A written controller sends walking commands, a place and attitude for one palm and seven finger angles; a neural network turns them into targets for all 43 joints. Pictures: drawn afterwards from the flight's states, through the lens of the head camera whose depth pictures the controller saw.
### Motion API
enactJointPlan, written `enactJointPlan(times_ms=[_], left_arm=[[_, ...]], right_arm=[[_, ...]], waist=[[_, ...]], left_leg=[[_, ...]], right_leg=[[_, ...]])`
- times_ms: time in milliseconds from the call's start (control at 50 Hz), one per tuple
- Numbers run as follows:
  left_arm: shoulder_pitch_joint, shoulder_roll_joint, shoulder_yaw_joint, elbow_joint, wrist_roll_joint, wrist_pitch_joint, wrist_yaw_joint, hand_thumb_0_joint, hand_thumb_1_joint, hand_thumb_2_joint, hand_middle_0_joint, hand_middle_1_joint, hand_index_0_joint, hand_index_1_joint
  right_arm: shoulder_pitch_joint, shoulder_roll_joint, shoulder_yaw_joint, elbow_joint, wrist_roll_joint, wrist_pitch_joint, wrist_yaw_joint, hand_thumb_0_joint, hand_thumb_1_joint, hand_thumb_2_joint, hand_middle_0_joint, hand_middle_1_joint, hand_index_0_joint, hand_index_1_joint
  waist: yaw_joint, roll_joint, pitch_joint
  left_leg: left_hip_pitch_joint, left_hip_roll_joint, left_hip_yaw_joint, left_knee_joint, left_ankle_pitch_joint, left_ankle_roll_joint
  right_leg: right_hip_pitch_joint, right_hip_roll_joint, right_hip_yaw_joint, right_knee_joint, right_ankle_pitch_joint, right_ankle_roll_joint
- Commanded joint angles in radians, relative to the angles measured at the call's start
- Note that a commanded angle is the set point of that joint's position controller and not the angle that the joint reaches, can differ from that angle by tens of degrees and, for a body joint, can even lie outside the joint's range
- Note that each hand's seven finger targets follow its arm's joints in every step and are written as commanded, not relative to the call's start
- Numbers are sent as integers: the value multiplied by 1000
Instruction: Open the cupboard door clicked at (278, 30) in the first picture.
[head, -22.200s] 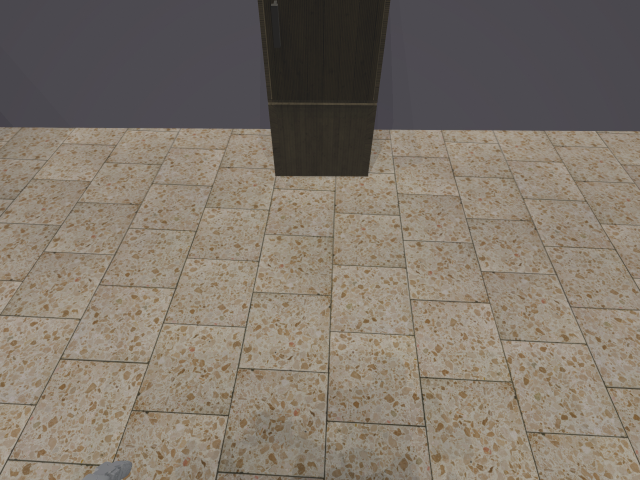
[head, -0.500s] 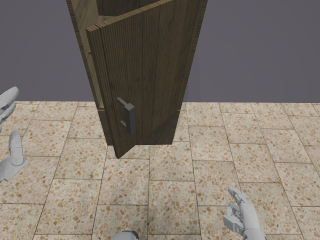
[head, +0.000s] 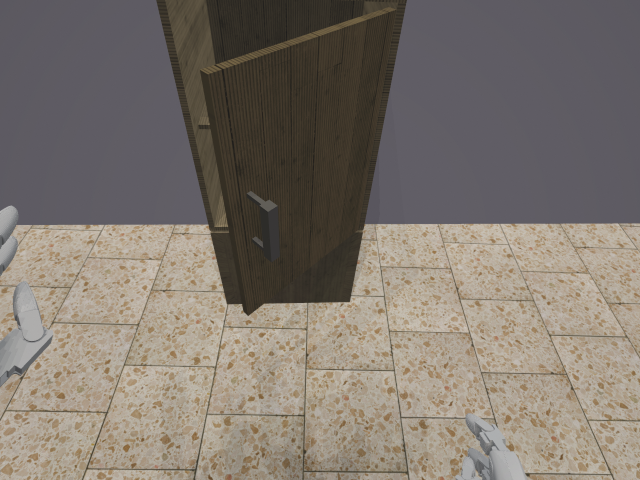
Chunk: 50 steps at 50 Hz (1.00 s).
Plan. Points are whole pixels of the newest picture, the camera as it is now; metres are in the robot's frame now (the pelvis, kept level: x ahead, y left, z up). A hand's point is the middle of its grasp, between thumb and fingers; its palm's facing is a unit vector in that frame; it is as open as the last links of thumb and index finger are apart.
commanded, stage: stop stepping back and stand still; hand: left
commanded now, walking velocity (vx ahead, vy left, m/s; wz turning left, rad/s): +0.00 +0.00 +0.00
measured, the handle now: (262, 226) +0.55 +0.14 -0.05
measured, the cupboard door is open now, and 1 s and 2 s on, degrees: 44 44 44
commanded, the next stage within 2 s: let the arm hang, fingers relaxed in 0.18 s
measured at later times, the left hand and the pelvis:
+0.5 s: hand out of the picture +0.11 +0.23 -0.14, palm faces +0.00 -0.95 -0.30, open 7.4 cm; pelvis -0.02 +0.01 -0.01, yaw +2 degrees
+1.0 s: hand out of the picture -0.03 +0.21 -0.16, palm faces +0.05 -0.95 -0.30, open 7.4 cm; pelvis +0.00 -0.01 +0.00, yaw +2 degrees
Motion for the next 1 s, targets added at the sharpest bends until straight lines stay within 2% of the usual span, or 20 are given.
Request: enactJointPlan(times_ms=[0, 40, 80, 120, 140, 180, 240, 260, 280, 320, 360, 380, 420, 460, 500, 540, 620, 680, 740, 980], left_arm=[[60, 177, 135, -200, -7, -73, 13, 0, 900, 900, -200, -300, -200, -300], [72, 178, 132, -175, -15, -70, 11, 0, 900, 900, -200, -300, -200, -300], [35, 170, 115, -167, -17, -62, 12, 0, 900, 900, -200, -300, -200, -300], [-5, 171, 106, -160, -14, -59, 14, 0, 900, 900, -200, -300, -200, -300], [-26, 174, 101, -159, -14, -59, 13, 0, 900, 900, -200, -300, -200, -300], [-83, 182, 94, -176, -10, -61, 10, 0, 900, 900, -200, -300, -200, -300], [-101, 179, 91, -196, 0, -69, 11, 0, 900, 900, -200, -300, -200, -300], [-117, -26, -285, 616, 73, 95, -131, 0, 900, 900, -200, -300, -200, -300], [-78, -25, -261, 660, 66, 163, -150, 0, 900, 900, -200, -300, -200, -300], [-110, -12, -270, 728, 64, 171, -154, 0, 900, 900, -200, -300, -200, -300], [-183, 30, -281, 838, 68, 165, -153, 0, 900, 900, -200, -300, -200, -300], [-226, 50, -290, 901, 66, 164, -153, 0, 900, 900, -200, -300, -200, -300], [-298, 64, -314, 1022, 60, 172, -147, 0, 900, 900, -200, -300, -200, -300], [-323, 76, -332, 1135, 55, 179, -142, 0, 900, 900, -200, -300, -200, -300], [-294, 72, -343, 1242, 51, 181, -140, 0, 900, 900, -200, -300, -200, -300], [-264, 63, -349, 1331, 47, 181, -142, 0, 900, 900, -200, -300, -200, -300], [-227, 25, -354, 1446, 43, 175, -141, 0, 900, 900, -200, -300, -200, -300], [-209, -4, -359, 1499, 40, 169, -137, 0, 900, 900, -200, -300, -200, -300], [-204, -27, -366, 1536, 37, 171, -133, 0, 900, 900, -200, -300, -200, -300], [-234, -8, -366, 1550, 35, 168, -122, 0, 900, 900, -200, -300, -200, -300]], right_arm=[[-107, -148, -60, -173, -1, -52, 0, 0, -900, -900, 200, 300, 200, 300], [-98, -148, -65, -160, -1, -38, 5, 0, -900, -900, 200, 300, 200, 300], [-95, -150, -71, -146, 0, -27, 3, 0, -900, -900, 200, 300, 200, 300], [-95, -149, -66, -140, 2, -28, -3, 0, -900, -900, 200, 300, 200, 300], [-102, -149, -64, -141, 3, -28, -6, 0, -900, -900, 200, 300, 200, 300], [-120, -152, -62, -145, 4, -32, -15, 0, -900, -900, 200, 300, 200, 300], [-124, -154, -54, -155, 2, -39, -19, 0, -900, -900, 200, 300, 200, 300], [-147, -358, -118, 109, 5, -31, 77, 0, -900, -900, 200, 300, 200, 300], [-92, -299, -114, 108, 7, 38, 77, 0, -900, -900, 200, 300, 200, 300], [-97, -291, -98, 86, -3, 74, 75, 0, -900, -900, 200, 300, 200, 300], [-104, -300, -96, 109, -7, 92, 80, 0, -900, -900, 200, 300, 200, 300], [-105, -307, -98, 123, -7, 103, 86, 0, -900, -900, 200, 300, 200, 300], [-115, -294, -91, 165, -13, 130, 88, 0, -900, -900, 200, 300, 200, 300], [-120, -290, -84, 195, -18, 148, 88, 0, -900, -900, 200, 300, 200, 300], [-120, -289, -79, 228, -17, 153, 84, 0, -900, -900, 200, 300, 200, 300], [-118, -281, -75, 263, -14, 157, 79, 0, -900, -900, 200, 300, 200, 300], [-70, -246, -77, 329, -8, 163, 70, 0, -900, -900, 200, 300, 200, 300], [-35, -231, -78, 365, -4, 165, 62, 0, -900, -900, 200, 300, 200, 300], [-15, -211, -76, 394, -4, 169, 58, 0, -900, -900, 200, 300, 200, 300], [-32, -209, -77, 429, -5, 166, 61, 0, -900, -900, 200, 300, 200, 300]], waist=[[1, 65, -62], [-6, -4, -60], [-14, -2, -47], [-18, 27, -40], [-16, 27, -32], [-16, 84, -4], [-8, 145, -4], [-44, 192, 62], [-10, 148, -30], [10, -16, -101], [8, -142, -112], [-1, -147, -96], [-17, -57, -41], [-17, 78, -7], [1, 132, -25], [9, 195, -24], [-2, 164, -29], [-10, 97, -20], [-15, 75, 20], [-4, 5, 43]], left_leg=[[-25, 73, -96, -131, -248, 4], [74, 40, -51, 12, -143, -14], [131, 28, -42, 108, -109, -21], [149, 38, -52, 73, -82, -15], [155, 47, -63, 41, -90, -13], [150, 62, -82, -26, -127, -11], [62, 98, -152, -178, -257, 7], [-116, 140, -258, -37, -4, 46], [-62, 154, -211, -40, 147, 48], [-82, 154, -253, -31, 58, 76], [-46, 116, -214, 16, 59, 60], [-22, 95, -198, 34, 25, 47], [19, 65, -167, 50, -26, 32], [24, 75, -189, -20, -61, 32], [-5, 100, -231, -104, -132, 40], [-11, 98, -228, -141, -203, 36], [51, 84, -192, -128, -204, 24], [99, 86, -172, -96, -128, 24], [101, 89, -166, -92, -99, 25], [117, 93, -147, -90, 4, 29]], right_leg=[[11, -54, 73, -180, -75, 9], [-125, -111, 134, -270, -140, -19], [-229, -144, 148, -291, -162, -42], [-231, -125, 121, -255, -106, -30], [-231, -107, 106, -246, -119, -16], [-228, -79, 82, -226, -152, 2], [-108, -33, 40, -157, -103, 25], [-169, -80, 13, 50, 29, -6], [-103, -81, 38, 54, 13, -1], [-43, -72, 40, 53, -29, -18], [-37, -104, 69, -5, 18, -37], [-75, -128, 90, -31, -13, -58], [-148, -161, 124, -82, -78, -82], [-144, -136, 117, -79, -110, -74], [-61, -105, 95, -62, -97, -52], [-27, -105, 94, -77, -89, -49], [-43, -120, 100, -135, -94, -55], [-64, -127, 96, -170, -78, -57], [-81, -132, 89, -184, -77, -56], [-51, -135, 82, -184, -9, -49]])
